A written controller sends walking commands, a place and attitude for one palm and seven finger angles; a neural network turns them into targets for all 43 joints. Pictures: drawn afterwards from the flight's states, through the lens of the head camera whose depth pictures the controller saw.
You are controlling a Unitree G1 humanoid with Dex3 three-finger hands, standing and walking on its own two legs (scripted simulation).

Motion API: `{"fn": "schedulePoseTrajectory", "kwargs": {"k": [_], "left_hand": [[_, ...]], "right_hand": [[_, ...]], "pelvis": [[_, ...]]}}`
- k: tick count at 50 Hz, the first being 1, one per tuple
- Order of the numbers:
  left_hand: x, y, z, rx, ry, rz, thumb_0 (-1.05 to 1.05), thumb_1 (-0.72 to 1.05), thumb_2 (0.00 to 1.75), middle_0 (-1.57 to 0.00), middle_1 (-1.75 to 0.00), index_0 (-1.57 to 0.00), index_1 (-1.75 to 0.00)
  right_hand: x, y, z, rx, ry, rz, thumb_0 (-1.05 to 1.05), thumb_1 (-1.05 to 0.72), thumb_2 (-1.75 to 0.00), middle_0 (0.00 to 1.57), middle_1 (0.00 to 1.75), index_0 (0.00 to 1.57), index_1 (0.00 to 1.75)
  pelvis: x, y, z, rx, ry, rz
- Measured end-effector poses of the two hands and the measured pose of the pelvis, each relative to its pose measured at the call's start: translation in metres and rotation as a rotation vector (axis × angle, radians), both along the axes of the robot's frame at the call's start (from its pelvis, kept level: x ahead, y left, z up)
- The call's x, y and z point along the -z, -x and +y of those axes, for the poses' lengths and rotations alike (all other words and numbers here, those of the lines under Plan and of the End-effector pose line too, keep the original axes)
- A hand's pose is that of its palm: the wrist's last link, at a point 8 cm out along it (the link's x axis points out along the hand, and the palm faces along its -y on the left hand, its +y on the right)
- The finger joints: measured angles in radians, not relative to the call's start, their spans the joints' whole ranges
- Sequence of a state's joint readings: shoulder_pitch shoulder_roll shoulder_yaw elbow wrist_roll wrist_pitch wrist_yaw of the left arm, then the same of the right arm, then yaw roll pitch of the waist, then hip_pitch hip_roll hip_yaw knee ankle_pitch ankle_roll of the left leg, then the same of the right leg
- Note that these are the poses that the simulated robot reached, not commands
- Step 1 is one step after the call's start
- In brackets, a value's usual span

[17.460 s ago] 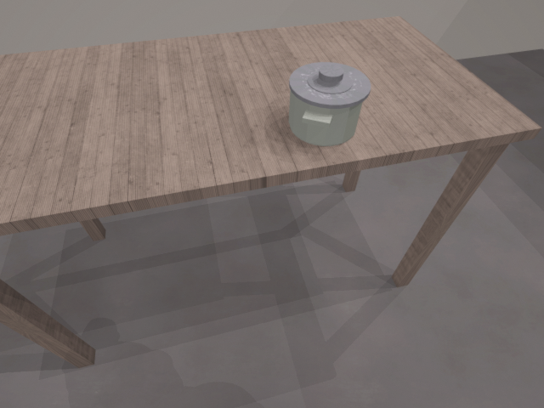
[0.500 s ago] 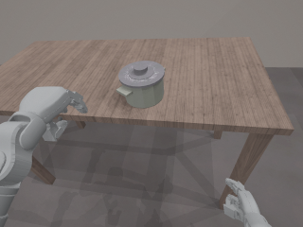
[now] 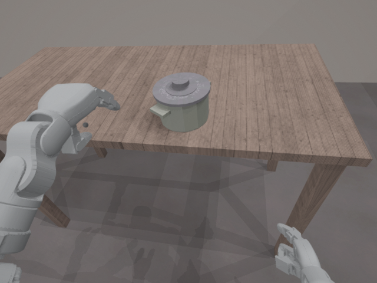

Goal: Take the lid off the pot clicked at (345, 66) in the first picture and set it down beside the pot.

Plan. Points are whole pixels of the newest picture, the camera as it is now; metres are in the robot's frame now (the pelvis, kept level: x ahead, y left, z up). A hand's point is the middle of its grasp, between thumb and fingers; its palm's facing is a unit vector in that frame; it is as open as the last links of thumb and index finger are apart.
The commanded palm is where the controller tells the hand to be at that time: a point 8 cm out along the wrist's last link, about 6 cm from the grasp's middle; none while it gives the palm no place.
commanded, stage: move the open hand above the knob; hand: left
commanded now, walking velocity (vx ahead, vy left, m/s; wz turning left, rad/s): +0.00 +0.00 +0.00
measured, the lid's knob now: (180, 81) +0.56 +0.10 +0.16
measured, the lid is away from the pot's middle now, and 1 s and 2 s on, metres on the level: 0.00 0.00 0.00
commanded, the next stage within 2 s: none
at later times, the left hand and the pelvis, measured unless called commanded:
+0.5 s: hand (113, 101) +0.38 +0.20 +0.22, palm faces -0.05 -0.06 -1.00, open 9.9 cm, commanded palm +0.35 +0.19 +0.29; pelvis +0.01 -0.01 +0.00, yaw +0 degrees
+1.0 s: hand (150, 80) +0.46 +0.15 +0.22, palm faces -0.17 -0.04 -0.99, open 9.9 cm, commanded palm +0.43 +0.15 +0.29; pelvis +0.04 -0.03 +0.00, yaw +0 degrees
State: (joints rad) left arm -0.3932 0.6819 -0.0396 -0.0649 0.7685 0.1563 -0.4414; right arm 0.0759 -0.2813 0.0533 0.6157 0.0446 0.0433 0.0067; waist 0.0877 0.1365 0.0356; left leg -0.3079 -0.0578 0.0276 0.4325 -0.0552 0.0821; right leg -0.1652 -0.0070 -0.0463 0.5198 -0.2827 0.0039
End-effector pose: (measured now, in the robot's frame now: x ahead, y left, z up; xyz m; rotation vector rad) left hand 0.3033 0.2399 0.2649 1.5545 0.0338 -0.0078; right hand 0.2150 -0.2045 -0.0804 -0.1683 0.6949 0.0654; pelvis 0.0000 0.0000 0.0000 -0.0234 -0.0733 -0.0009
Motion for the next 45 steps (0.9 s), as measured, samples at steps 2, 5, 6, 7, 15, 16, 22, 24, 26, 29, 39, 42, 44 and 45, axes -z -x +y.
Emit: {"fn": "schedulePoseTrajectory", "kwargs": {"k": [2,5,6,7,15,16,22,24,26,29,39,42,44,45], "left_hand": [[-0.004,-0.003,0.0,-0.001,-0.012,-0.005,0.0,-0.38,1.71,-0.9,-0.08,-0.9,-0.08],[-0.013,-0.008,0.0,-0.01,0.002,-0.031,0.0,-0.38,1.71,-0.9,-0.08,-0.9,-0.08],[-0.015,-0.01,0.0,-0.015,0.011,-0.036,0.0,-0.38,1.71,-0.9,-0.08,-0.9,-0.08],[-0.015,-0.012,-0.001,-0.018,0.02,-0.038,0.0,-0.38,1.71,-0.9,-0.08,-0.9,-0.08],[-0.002,-0.029,-0.033,0.049,0.008,0.004,0.0,-0.38,1.71,-0.89,-0.08,-0.9,-0.08],[-0.004,-0.033,-0.034,0.051,-0.003,0.001,0.0,-0.38,1.71,-0.9,-0.08,-0.9,-0.08],[-0.02,-0.054,-0.027,-0.034,0.021,-0.014,0.0,-0.38,1.71,-0.89,-0.08,-0.9,-0.08],[-0.016,-0.058,-0.031,-0.045,0.037,0.006,0.0,-0.38,1.71,-0.89,-0.08,-0.89,-0.08],[-0.007,-0.062,-0.041,-0.027,0.04,0.037,0.0,-0.38,1.71,-0.89,-0.08,-0.89,-0.08],[0.003,-0.07,-0.054,0.017,0.017,0.074,0.0,-0.38,1.71,-0.89,-0.08,-0.89,-0.08],[-0.016,-0.109,-0.061,-0.039,0.039,0.084,0.0,-0.37,1.71,-0.89,-0.08,-0.89,-0.08],[-0.005,-0.118,-0.07,-0.04,0.025,0.134,0.0,-0.37,1.71,-0.89,-0.08,-0.89,-0.08],[0.001,-0.124,-0.079,-0.018,0.017,0.159,0.0,-0.37,1.71,-0.89,-0.08,-0.89,-0.08],[0.002,-0.127,-0.083,-0.003,0.011,0.164,0.0,-0.37,1.71,-0.89,-0.08,-0.89,-0.08]], "right_hand": [[0.0,-0.001,0.001,-0.005,0.007,0.001,0.01,-0.9,-0.89,0.2,0.3,0.2,0.3],[0.0,-0.004,0.001,-0.01,0.007,0.003,0.01,-0.9,-0.89,0.2,0.3,0.2,0.3],[0.001,-0.004,0.001,-0.011,0.005,0.005,0.01,-0.9,-0.89,0.2,0.3,0.2,0.3],[0.001,-0.005,0.002,-0.012,0.002,0.008,0.01,-0.9,-0.89,0.2,0.3,0.2,0.3],[0.002,-0.007,0.001,-0.014,-0.007,0.014,0.01,-0.9,-0.89,0.2,0.3,0.2,0.3],[0.003,-0.007,0.001,-0.012,-0.005,0.017,0.01,-0.9,-0.89,0.2,0.3,0.2,0.3],[0.008,-0.001,-0.01,0.007,-0.014,0.052,0.01,-0.9,-0.89,0.2,0.3,0.2,0.3],[0.009,0.0,-0.014,0.014,-0.019,0.064,0.01,-0.9,-0.89,0.2,0.3,0.2,0.3],[0.011,0.001,-0.017,0.018,-0.017,0.073,0.01,-0.9,-0.89,0.2,0.3,0.2,0.3],[0.012,0.0,-0.024,0.029,-0.001,0.08,0.01,-0.9,-0.89,0.2,0.3,0.2,0.3],[0.017,0.0,-0.045,0.075,0.004,0.119,0.01,-0.91,-0.89,0.19,0.3,0.19,0.3],[0.019,-0.001,-0.049,0.085,0.0,0.135,0.01,-0.91,-0.89,0.19,0.3,0.19,0.3],[0.02,-0.003,-0.051,0.09,0.004,0.14,0.01,-0.91,-0.89,0.19,0.3,0.19,0.3],[0.02,-0.004,-0.052,0.092,0.007,0.14,0.01,-0.91,-0.89,0.19,0.3,0.19,0.3]], "pelvis": [[0.0,0.0,0.0,-0.003,0.0,0.0],[0.0,0.0,0.0,-0.008,0.001,0.003],[0.0,-0.001,0.0,-0.009,0.001,0.005],[0.0,-0.001,0.0,-0.009,0.001,0.008],[0.001,-0.003,-0.003,-0.007,-0.005,0.016],[0.001,-0.004,-0.004,-0.006,-0.005,0.018],[0.0,-0.009,-0.009,-0.004,-0.008,0.032],[0.0,-0.011,-0.01,-0.006,-0.009,0.035],[0.001,-0.013,-0.011,-0.009,-0.011,0.035],[0.001,-0.016,-0.014,-0.007,-0.014,0.037],[0.0,-0.029,-0.022,-0.009,-0.02,0.068],[0.0,-0.034,-0.023,-0.007,-0.024,0.071],[0.0,-0.036,-0.024,-0.008,-0.025,0.071],[0.0,-0.037,-0.025,-0.009,-0.026,0.073]]}}
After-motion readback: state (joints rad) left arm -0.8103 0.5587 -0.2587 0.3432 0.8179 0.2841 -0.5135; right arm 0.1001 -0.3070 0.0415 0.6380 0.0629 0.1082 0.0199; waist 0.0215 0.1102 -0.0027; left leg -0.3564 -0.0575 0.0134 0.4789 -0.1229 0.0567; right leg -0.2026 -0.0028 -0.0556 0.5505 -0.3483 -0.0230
